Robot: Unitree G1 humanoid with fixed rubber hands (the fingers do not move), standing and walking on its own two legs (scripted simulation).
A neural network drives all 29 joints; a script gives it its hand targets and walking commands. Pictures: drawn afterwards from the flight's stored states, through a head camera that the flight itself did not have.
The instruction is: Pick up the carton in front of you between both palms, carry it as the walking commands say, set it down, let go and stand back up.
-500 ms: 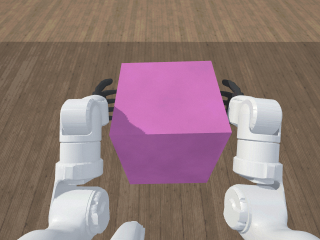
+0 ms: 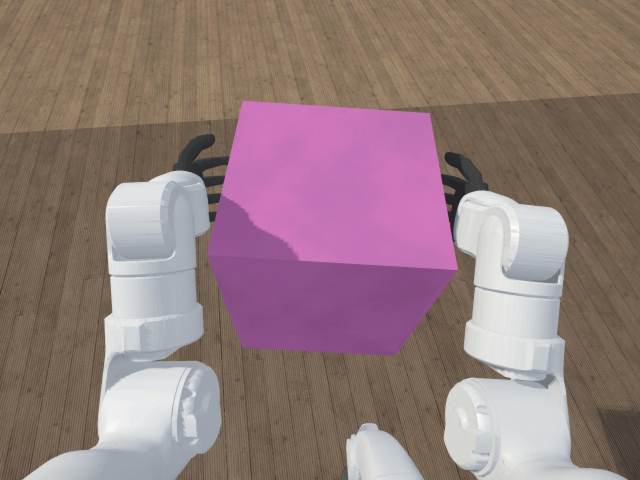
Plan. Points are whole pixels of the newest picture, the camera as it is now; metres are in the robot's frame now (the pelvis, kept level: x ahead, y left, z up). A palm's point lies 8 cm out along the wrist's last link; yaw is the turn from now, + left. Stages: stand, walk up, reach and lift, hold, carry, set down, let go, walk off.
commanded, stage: carry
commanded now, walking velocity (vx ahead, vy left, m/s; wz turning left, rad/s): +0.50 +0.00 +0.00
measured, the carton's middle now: (326, 241) +0.39 -0.02 +0.08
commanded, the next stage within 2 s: none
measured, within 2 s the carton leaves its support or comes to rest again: neither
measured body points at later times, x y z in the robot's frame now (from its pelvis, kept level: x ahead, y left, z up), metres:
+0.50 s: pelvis +0.29 -0.02 +0.01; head +0.33 -0.02 +0.46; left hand +0.67 +0.16 +0.17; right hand +0.69 -0.15 +0.17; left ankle +0.42 +0.10 -0.67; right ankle +0.23 -0.11 -0.72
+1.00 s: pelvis +0.59 -0.01 +0.02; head +0.60 -0.01 +0.47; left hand +0.98 +0.13 +0.20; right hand +0.97 -0.18 +0.19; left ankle +0.47 +0.09 -0.69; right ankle +0.71 -0.10 -0.69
